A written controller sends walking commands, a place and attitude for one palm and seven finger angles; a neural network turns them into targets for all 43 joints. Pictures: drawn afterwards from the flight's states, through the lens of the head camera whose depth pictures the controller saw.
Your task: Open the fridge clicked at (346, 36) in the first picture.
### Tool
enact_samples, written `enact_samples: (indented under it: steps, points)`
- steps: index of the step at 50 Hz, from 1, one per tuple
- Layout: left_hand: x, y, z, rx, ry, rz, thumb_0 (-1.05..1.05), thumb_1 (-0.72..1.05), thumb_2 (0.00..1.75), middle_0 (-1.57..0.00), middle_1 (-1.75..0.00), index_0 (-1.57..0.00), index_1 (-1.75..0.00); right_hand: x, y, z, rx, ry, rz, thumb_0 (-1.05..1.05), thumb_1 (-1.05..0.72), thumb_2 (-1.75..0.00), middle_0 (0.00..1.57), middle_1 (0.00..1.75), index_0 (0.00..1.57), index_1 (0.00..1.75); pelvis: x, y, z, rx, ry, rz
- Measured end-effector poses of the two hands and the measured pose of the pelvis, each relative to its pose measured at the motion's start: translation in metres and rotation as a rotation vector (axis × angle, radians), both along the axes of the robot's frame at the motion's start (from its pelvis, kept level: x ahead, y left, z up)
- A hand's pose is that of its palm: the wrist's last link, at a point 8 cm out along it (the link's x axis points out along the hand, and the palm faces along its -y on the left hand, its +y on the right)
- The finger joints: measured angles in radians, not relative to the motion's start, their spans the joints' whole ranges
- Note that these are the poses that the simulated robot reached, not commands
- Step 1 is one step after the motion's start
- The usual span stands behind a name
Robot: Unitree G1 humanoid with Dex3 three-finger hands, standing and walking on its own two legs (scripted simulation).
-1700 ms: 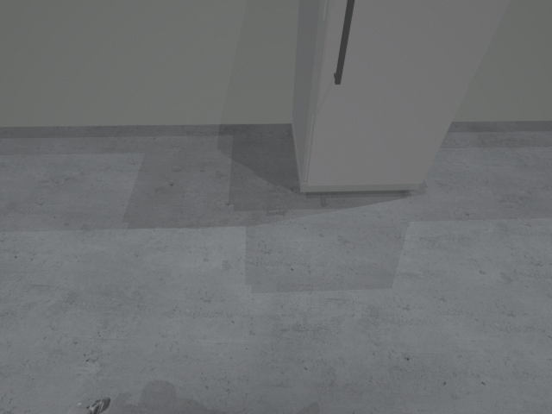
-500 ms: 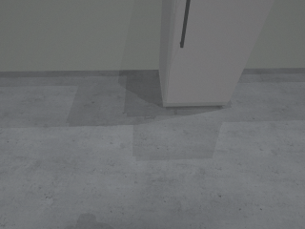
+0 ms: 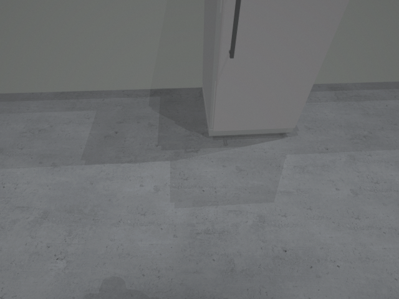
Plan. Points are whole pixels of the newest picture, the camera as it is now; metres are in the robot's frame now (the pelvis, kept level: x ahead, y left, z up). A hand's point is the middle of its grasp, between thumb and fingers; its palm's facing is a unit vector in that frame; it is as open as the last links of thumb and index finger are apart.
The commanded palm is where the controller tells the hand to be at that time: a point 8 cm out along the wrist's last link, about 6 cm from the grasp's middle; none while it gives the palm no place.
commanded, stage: walk to a spot facing it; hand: left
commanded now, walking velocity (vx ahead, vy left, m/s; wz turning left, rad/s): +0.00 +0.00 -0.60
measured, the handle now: (235, 13) +1.23 -0.07 +0.08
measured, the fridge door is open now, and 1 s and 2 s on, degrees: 0 0 0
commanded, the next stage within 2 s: turn to face it in 1.90 s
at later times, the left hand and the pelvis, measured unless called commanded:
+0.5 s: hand out of the picture +0.03 +0.18 -0.16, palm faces -0.14 -0.97 -0.20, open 7.3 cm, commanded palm none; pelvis +0.04 -0.01 +0.00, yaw -13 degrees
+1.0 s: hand (185, 196) +0.42 +0.08 -0.16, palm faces -0.57 -0.80 -0.19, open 7.3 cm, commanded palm none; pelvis +0.20 -0.02 +0.00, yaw -33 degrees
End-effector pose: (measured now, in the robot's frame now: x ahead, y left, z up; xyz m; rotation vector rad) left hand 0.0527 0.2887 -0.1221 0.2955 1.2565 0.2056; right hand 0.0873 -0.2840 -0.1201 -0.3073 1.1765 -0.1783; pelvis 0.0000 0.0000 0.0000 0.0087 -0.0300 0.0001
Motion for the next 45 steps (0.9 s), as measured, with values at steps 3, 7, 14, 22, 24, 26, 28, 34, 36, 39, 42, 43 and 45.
enact_samples:
  steps: [3,7,14,22,24,26,28,34,36,39,42,43,45]
  points:
    - [-0.001,-0.01,-0.007,-0.022,0.022,-0.023,0.0,0.91,0.9,-0.2,-0.3,-0.2,-0.3,-0.009,0.007,-0.006,0.023,-0.01,-0.037,0.01,-0.91,-0.9,0.2,0.3,0.2,0.3,-0.003,-0.001,-0.004,0.005,0.006,-0.031]
    - [-0.001,-0.028,-0.018,-0.058,0.037,-0.057,0.0,0.91,0.9,-0.2,-0.3,-0.2,-0.3,-0.029,0.014,-0.018,0.06,0.0,-0.084,0.01,-0.91,-0.9,0.2,0.3,0.2,0.3,-0.008,-0.004,-0.011,0.015,0.012,-0.067]
    - [-0.007,-0.06,-0.027,-0.09,0.018,-0.06,0.0,0.91,0.9,-0.2,-0.3,-0.21,-0.3,-0.055,0.007,-0.045,0.116,0.057,-0.143,0.01,-0.91,-0.9,0.2,0.3,0.2,0.3,0.0,-0.019,-0.025,0.002,0.005,-0.122]
    - [-0.026,-0.07,-0.007,-0.121,0.16,-0.073,0.0,0.91,0.9,-0.2,-0.3,-0.21,-0.3,-0.021,0.006,-0.011,0.112,-0.04,-0.193,0.01,-0.91,-0.9,0.2,0.3,0.2,0.3,0.026,-0.015,0.0,0.014,0.043,-0.198]
    - [-0.02,-0.064,-0.006,-0.122,0.182,-0.082,0.0,0.91,0.9,-0.2,-0.3,-0.21,-0.3,-0.008,0.008,-0.005,0.105,-0.068,-0.205,0.01,-0.91,-0.9,0.2,0.3,0.2,0.3,0.035,-0.011,0.003,0.016,0.051,-0.22]
    - [-0.01,-0.057,-0.007,-0.121,0.193,-0.091,0.0,0.91,0.9,-0.2,-0.3,-0.21,-0.3,0.006,0.012,0.0,0.097,-0.092,-0.214,0.01,-0.91,-0.9,0.19,0.3,0.2,0.3,0.045,-0.005,0.003,0.014,0.055,-0.241]
    - [0.005,-0.047,-0.01,-0.12,0.194,-0.1,0.0,0.91,0.9,-0.2,-0.3,-0.21,-0.3,0.022,0.018,0.003,0.087,-0.115,-0.22,0.01,-0.91,-0.9,0.19,0.3,0.2,0.3,0.057,0.002,0.002,0.009,0.058,-0.262]
    - [0.085,-0.018,-0.033,-0.116,0.169,-0.183,0.01,0.91,0.9,-0.2,-0.3,-0.21,-0.3,0.049,0.038,0.005,0.038,-0.196,-0.278,0.01,-0.91,-0.9,0.2,0.3,0.2,0.3,0.096,0.022,-0.012,-0.008,0.045,-0.352]
    - [0.125,-0.017,-0.031,-0.116,0.137,-0.239,0.01,0.91,0.9,-0.2,-0.3,-0.2,-0.3,0.039,0.046,0.009,0.041,-0.182,-0.329,0.01,-0.91,-0.9,0.2,0.3,0.2,0.3,0.108,0.022,-0.008,-0.011,0.037,-0.387]
    - [0.192,-0.027,-0.023,-0.123,0.06,-0.324,0.01,0.91,0.9,-0.2,-0.3,-0.2,-0.3,0.016,0.059,0.009,0.051,-0.118,-0.415,0.01,-0.91,-0.9,0.2,0.3,0.2,0.3,0.127,0.02,-0.001,-0.016,0.035,-0.43]
    - [0.256,-0.05,-0.015,-0.133,-0.019,-0.407,0.01,0.92,0.9,-0.2,-0.3,-0.2,-0.3,-0.013,0.073,0.005,0.069,-0.028,-0.512,0.01,-0.91,-0.9,0.2,0.3,0.2,0.3,0.146,0.015,0.002,-0.019,0.035,-0.474]
    - [0.275,-0.06,-0.013,-0.137,-0.04,-0.435,0.01,0.92,0.9,-0.19,-0.3,-0.2,-0.3,-0.023,0.078,0.003,0.076,0.005,-0.545,0.01,-0.91,-0.9,0.2,0.3,0.2,0.3,0.152,0.012,0.002,-0.018,0.034,-0.488]
    - [0.313,-0.085,-0.009,-0.149,-0.073,-0.494,0.01,0.92,0.9,-0.19,-0.3,-0.2,-0.3,-0.043,0.089,0.0,0.095,0.075,-0.612,0.01,-0.91,-0.9,0.2,0.3,0.2,0.3,0.165,0.007,0.002,-0.018,0.032,-0.516]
